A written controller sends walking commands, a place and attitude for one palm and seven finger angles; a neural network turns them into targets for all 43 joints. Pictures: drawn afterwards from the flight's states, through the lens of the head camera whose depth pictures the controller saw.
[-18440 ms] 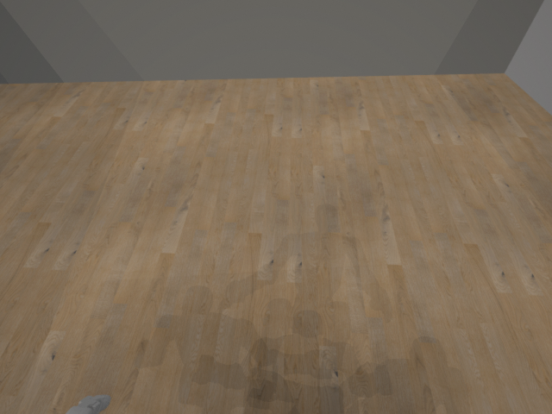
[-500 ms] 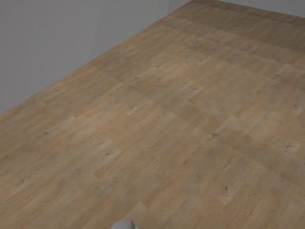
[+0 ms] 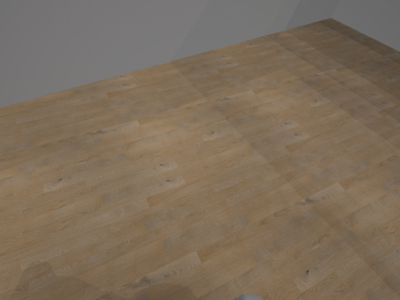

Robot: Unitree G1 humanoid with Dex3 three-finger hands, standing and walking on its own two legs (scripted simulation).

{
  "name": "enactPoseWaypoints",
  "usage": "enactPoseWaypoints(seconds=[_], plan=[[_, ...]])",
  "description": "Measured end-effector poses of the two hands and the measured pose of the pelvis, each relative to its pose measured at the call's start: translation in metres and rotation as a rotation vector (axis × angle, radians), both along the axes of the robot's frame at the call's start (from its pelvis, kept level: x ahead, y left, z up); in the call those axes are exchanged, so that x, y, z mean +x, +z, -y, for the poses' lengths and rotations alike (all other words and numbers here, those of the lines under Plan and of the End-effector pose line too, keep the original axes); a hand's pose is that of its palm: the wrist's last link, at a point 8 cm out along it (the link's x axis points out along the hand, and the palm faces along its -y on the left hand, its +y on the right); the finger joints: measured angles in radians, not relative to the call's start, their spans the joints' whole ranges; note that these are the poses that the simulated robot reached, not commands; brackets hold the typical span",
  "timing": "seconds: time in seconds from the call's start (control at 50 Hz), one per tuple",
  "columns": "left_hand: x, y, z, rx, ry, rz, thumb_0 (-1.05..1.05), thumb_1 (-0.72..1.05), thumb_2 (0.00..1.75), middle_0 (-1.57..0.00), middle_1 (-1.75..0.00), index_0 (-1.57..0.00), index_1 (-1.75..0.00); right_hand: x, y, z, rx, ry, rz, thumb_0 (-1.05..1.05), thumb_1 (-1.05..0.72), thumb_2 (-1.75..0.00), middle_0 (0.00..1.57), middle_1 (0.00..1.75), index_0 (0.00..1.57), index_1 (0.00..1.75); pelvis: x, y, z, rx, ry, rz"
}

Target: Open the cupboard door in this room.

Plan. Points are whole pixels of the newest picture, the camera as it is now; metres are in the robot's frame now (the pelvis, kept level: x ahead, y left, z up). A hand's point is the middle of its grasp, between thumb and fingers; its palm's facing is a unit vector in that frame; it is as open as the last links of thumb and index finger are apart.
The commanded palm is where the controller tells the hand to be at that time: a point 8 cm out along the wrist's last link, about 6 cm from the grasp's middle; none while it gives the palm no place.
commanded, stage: turn or walk to find it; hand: left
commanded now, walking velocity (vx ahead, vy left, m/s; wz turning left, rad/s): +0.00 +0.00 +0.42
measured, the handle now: out of the picture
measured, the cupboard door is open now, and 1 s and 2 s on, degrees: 0 0 0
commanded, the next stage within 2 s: none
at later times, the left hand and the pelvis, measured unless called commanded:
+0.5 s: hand out of the picture +0.01 +0.13 -0.15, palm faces +0.23 -0.94 -0.27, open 7.4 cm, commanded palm none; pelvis -0.03 -0.07 +0.00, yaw +13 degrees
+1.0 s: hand out of the picture -0.15 +0.19 -0.18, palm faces +0.48 -0.84 -0.24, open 7.4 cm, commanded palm none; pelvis -0.08 -0.02 +0.00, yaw +26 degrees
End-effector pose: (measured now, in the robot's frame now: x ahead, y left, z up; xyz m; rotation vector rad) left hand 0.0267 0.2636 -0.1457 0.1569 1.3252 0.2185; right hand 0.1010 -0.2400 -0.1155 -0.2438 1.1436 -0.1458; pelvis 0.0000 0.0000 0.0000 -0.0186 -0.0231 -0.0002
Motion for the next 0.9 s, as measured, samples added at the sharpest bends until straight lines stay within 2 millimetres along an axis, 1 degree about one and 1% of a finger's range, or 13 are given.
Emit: enactPoseWaypoints(seconds=[0.1,0.2,0.26,0.3,0.36,0.44,0.52,0.58,0.66,0.76,0.8,0.84,0.9], plan=[[0.018,0.007,0.011,0.009,-0.004,0.068,0.00,0.91,0.90,-0.20,-0.30,-0.20,-0.30,-0.026,-0.010,0.003,0.027,-0.011,-0.053,0.01,-0.90,-0.90,0.21,0.30,0.21,0.30,-0.007,0.000,0.008,0.005,0.038,-0.007],[0.036,0.016,0.033,0.027,-0.011,0.144,0.00,0.91,0.90,-0.20,-0.30,-0.20,-0.30,-0.059,-0.027,0.022,0.052,-0.023,-0.135,0.01,-0.90,-0.90,0.21,0.30,0.21,0.30,-0.016,-0.004,0.026,0.016,0.083,-0.019],[0.037,0.020,0.050,0.051,-0.006,0.193,0.00,0.91,0.90,-0.20,-0.30,-0.20,-0.30,-0.074,-0.042,0.040,0.071,-0.025,-0.176,0.01,-0.90,-0.90,0.21,0.30,0.21,0.30,-0.020,-0.011,0.042,0.034,0.110,-0.027],[0.030,0.024,0.061,0.062,0.001,0.205,0.00,0.90,0.90,-0.20,-0.30,-0.20,-0.30,-0.080,-0.047,0.051,0.077,-0.021,-0.200,0.01,-0.90,-0.90,0.21,0.30,0.21,0.30,-0.024,-0.012,0.050,0.031,0.133,-0.016],[0.011,0.031,0.073,0.066,0.035,0.194,0.00,0.90,0.90,-0.20,-0.30,-0.20,-0.30,-0.084,-0.046,0.064,0.076,-0.003,-0.228,0.01,-0.90,-0.90,0.21,0.30,0.21,0.30,-0.028,-0.006,0.058,0.047,0.162,-0.008],[-0.016,0.033,0.084,0.064,0.086,0.154,0.00,0.90,0.90,-0.20,-0.30,-0.20,-0.30,-0.082,-0.043,0.076,0.069,0.029,-0.240,0.01,-0.91,-0.90,0.20,0.30,0.20,0.30,-0.031,-0.002,0.065,0.056,0.205,-0.003],[-0.046,0.030,0.089,0.056,0.152,0.126,0.00,0.91,0.90,-0.20,-0.30,-0.20,-0.30,-0.075,-0.040,0.078,0.049,0.082,-0.256,0.01,-0.91,-0.90,0.20,0.30,0.20,0.30,-0.035,-0.001,0.068,0.060,0.247,-0.005],[-0.072,0.025,0.086,0.051,0.203,0.099,0.00,0.91,0.90,-0.20,-0.30,-0.20,-0.30,-0.063,-0.037,0.073,0.032,0.133,-0.255,0.01,-0.91,-0.90,0.20,0.30,0.20,0.30,-0.040,-0.001,0.066,0.060,0.280,-0.009],[-0.114,0.016,0.078,0.036,0.273,0.048,0.00,0.91,0.90,-0.20,-0.30,-0.20,-0.30,-0.035,-0.032,0.054,0.010,0.215,-0.210,0.01,-0.91,-0.90,0.20,0.30,0.20,0.30,-0.049,-0.003,0.058,0.051,0.319,-0.014],[-0.172,-0.007,0.059,0.007,0.363,-0.022,0.00,0.90,0.90,-0.20,-0.30,-0.20,-0.30,0.004,-0.024,0.012,-0.019,0.325,-0.078,0.01,-0.91,-0.90,0.20,0.30,0.20,0.30,-0.065,-0.015,0.037,0.019,0.368,-0.017],[-0.191,-0.015,0.052,-0.002,0.389,-0.058,0.00,0.90,0.90,-0.20,-0.30,-0.20,-0.30,0.013,-0.018,-0.005,-0.021,0.359,-0.029,0.01,-0.91,-0.90,0.20,0.30,0.20,0.30,-0.071,-0.017,0.032,0.026,0.376,-0.012],[-0.203,-0.015,0.046,-0.006,0.409,-0.086,0.00,0.91,0.90,-0.20,-0.30,-0.20,-0.30,0.017,-0.010,-0.018,-0.022,0.386,0.002,0.01,-0.91,-0.90,0.20,0.30,0.20,0.30,-0.075,-0.014,0.028,0.018,0.387,-0.007],[-0.209,-0.009,0.040,-0.010,0.432,-0.074,0.01,0.91,0.90,-0.20,-0.30,-0.20,-0.30,0.018,-0.003,-0.033,-0.023,0.419,0.012,0.01,-0.91,-0.90,0.20,0.30,0.20,0.30,-0.080,-0.007,0.023,0.004,0.412,-0.006]])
